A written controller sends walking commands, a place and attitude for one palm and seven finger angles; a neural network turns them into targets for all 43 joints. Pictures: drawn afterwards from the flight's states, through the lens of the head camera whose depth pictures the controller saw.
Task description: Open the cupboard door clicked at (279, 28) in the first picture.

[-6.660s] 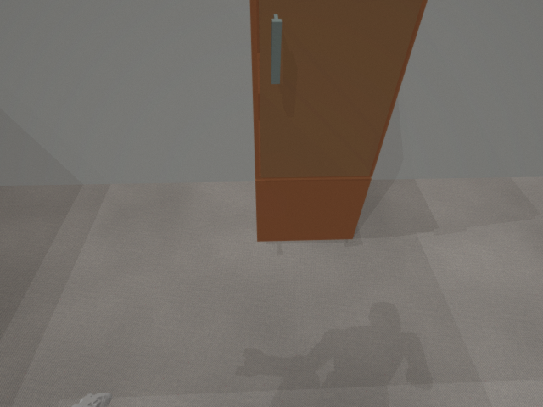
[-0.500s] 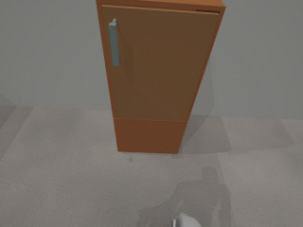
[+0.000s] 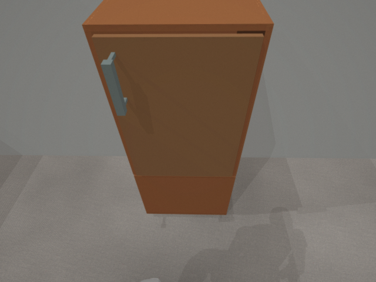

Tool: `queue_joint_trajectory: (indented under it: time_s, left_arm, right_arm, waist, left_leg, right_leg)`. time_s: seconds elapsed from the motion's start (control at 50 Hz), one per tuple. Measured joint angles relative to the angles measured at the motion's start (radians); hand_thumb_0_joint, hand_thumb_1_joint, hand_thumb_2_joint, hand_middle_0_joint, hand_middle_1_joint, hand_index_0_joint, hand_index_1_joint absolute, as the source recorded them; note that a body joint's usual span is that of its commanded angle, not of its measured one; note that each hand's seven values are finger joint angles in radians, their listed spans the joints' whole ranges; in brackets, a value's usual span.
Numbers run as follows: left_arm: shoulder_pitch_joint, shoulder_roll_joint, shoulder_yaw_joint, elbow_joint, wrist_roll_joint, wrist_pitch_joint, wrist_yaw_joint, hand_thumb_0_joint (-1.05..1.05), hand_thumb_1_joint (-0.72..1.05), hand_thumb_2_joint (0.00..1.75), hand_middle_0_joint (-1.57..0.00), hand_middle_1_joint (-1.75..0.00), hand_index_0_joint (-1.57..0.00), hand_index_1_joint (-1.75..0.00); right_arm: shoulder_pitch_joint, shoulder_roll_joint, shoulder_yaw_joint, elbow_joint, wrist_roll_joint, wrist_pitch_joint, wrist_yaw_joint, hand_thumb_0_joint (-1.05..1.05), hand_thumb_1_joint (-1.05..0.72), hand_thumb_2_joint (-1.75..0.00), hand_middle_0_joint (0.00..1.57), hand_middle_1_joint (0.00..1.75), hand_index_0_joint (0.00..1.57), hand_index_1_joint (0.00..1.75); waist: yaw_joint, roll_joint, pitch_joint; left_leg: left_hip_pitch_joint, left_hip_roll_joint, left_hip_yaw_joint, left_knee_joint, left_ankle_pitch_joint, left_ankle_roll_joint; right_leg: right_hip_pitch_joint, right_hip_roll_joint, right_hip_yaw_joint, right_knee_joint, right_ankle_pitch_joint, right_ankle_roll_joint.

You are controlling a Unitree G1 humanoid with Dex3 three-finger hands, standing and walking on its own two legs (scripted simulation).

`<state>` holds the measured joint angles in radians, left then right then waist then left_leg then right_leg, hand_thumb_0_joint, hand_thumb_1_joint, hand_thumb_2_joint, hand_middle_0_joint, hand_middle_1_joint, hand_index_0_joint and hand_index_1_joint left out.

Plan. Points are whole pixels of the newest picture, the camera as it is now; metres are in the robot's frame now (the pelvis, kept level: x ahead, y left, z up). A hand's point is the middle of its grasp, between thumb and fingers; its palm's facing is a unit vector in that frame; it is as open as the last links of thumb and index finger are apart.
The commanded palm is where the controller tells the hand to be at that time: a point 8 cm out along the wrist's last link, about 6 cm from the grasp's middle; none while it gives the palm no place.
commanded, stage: come to a stop and stand still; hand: left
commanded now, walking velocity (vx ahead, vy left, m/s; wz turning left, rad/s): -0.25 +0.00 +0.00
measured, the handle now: (117, 85) +0.56 +0.22 +0.13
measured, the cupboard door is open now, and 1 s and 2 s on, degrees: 0 0 0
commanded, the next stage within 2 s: look again from close up in 1.94 s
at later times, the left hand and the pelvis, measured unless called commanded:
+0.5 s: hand out of the picture -0.03 +0.18 -0.17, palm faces +0.04 -0.97 -0.25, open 7.3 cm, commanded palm none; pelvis -0.05 -0.02 -0.01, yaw -1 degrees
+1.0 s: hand out of the picture -0.07 +0.17 -0.18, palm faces +0.08 -0.98 -0.16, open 7.4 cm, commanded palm none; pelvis -0.02 +0.01 +0.00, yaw -1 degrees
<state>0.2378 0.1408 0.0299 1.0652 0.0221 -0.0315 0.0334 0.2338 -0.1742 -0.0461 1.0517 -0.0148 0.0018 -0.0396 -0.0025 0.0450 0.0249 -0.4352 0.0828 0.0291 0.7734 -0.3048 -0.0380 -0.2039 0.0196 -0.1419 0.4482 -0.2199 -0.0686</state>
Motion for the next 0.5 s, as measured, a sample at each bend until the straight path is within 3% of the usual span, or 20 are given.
queue_joint_trajectory:
  time_s: [0.08, 0.1, 0.14, 0.18, 0.24, 0.3, 0.38, 0.46, 0.5]
  left_arm:
    - [0.023, -0.005, 0.003, -0.003, 0.000, 0.025, 0.000, -0.01, 0.93, 0.90, -0.20, -0.30, -0.20, -0.30]
    - [0.029, -0.005, 0.005, -0.004, -0.001, 0.031, 0.000, -0.01, 0.93, 0.90, -0.20, -0.30, -0.20, -0.30]
    - [0.027, 0.006, 0.009, -0.006, -0.005, 0.047, 0.003, 0.00, 0.92, 0.90, -0.20, -0.30, -0.20, -0.30]
    - [0.025, 0.016, 0.010, -0.014, -0.010, 0.059, 0.009, 0.00, 0.92, 0.90, -0.20, -0.30, -0.20, -0.30]
    - [0.014, 0.023, 0.017, -0.022, -0.009, 0.075, 0.008, 0.00, 0.91, 0.90, -0.20, -0.30, -0.20, -0.30]
    - [0.009, 0.033, 0.024, -0.034, -0.005, 0.079, 0.002, 0.00, 0.91, 0.90, -0.20, -0.30, -0.20, -0.30]
    - [0.011, 0.044, 0.026, -0.039, -0.002, 0.083, -0.006, 0.00, 0.91, 0.90, -0.20, -0.30, -0.20, -0.30]
    - [0.034, 0.045, 0.018, -0.029, -0.001, 0.061, -0.012, 0.00, 0.91, 0.90, -0.20, -0.29, -0.20, -0.30]
    - [0.051, 0.027, 0.011, -0.013, 0.005, 0.050, -0.010, 0.00, 0.91, 0.90, -0.19, -0.29, -0.20, -0.30]
  right_arm:
    - [-0.036, -0.004, -0.002, -0.012, 0.002, 0.016, 0.006, 0.01, -0.94, -0.90, 0.20, 0.30, 0.20, 0.30]
    - [-0.041, -0.003, -0.002, -0.016, 0.001, 0.017, 0.008, 0.01, -0.94, -0.90, 0.20, 0.30, 0.20, 0.30]
    - [-0.058, 0.014, 0.002, -0.019, -0.002, 0.015, 0.007, 0.01, -0.93, -0.90, 0.20, 0.30, 0.20, 0.30]
    - [-0.075, 0.031, 0.012, -0.030, -0.005, 0.012, 0.006, 0.01, -0.92, -0.90, 0.20, 0.30, 0.20, 0.30]
    - [-0.101, 0.037, 0.014, -0.050, -0.008, 0.011, -0.007, 0.00, -0.93, -0.90, 0.20, 0.30, 0.20, 0.30]
    - [-0.123, 0.035, 0.015, -0.060, -0.011, 0.017, -0.004, 0.00, -0.93, -0.90, 0.20, 0.30, 0.21, 0.30]
    - [-0.124, 0.032, 0.010, -0.061, -0.013, 0.019, 0.006, 0.00, -0.92, -0.90, 0.20, 0.30, 0.21, 0.30]
    - [-0.089, 0.024, 0.001, -0.040, -0.015, 0.030, 0.019, 0.00, -0.91, -0.90, 0.20, 0.30, 0.21, 0.30]
    - [-0.063, 0.011, -0.013, -0.022, -0.006, 0.044, 0.017, 0.00, -0.91, -0.90, 0.20, 0.30, 0.21, 0.30]
  waist:
    - [0.022, -0.016, 0.014]
    - [0.024, -0.019, 0.016]
    - [0.032, -0.055, 0.034]
    - [0.044, -0.080, 0.054]
    - [0.037, -0.077, 0.073]
    - [0.032, -0.068, 0.079]
    - [0.017, -0.054, 0.060]
    - [0.003, -0.041, 0.015]
    - [0.001, -0.016, -0.002]
  left_leg:
    - [0.081, -0.026, 0.014, -0.135, 0.054, -0.004]
    - [0.108, -0.028, 0.018, -0.178, 0.114, 0.004]
    - [0.121, -0.048, 0.032, -0.187, 0.097, 0.043]
    - [0.126, -0.053, 0.052, -0.196, 0.086, 0.063]
    - [0.120, -0.046, 0.056, -0.231, 0.116, 0.069]
    - [0.104, -0.036, 0.059, -0.259, 0.151, 0.066]
    - [0.081, -0.025, 0.056, -0.286, 0.190, 0.054]
    - [0.061, -0.027, 0.050, -0.294, 0.210, 0.031]
    - [0.047, -0.027, 0.024, -0.247, 0.098, 0.013]
  right_leg:
    - [-0.005, -0.012, -0.001, 0.074, -0.055, 0.017]
    - [-0.012, -0.014, -0.003, 0.100, -0.072, 0.023]
    - [-0.031, -0.037, 0.008, 0.151, -0.090, 0.037]
    - [-0.077, -0.039, 0.047, 0.272, -0.220, 0.057]
    - [-0.152, -0.023, 0.104, 0.490, -0.308, 0.072]
    - [-0.181, -0.028, 0.131, 0.583, -0.295, 0.086]
    - [-0.127, -0.054, 0.126, 0.476, -0.295, 0.093]
    - [0.024, -0.069, 0.097, 0.148, -0.219, 0.078]
    - [0.051, -0.058, 0.081, 0.092, -0.145, 0.069]
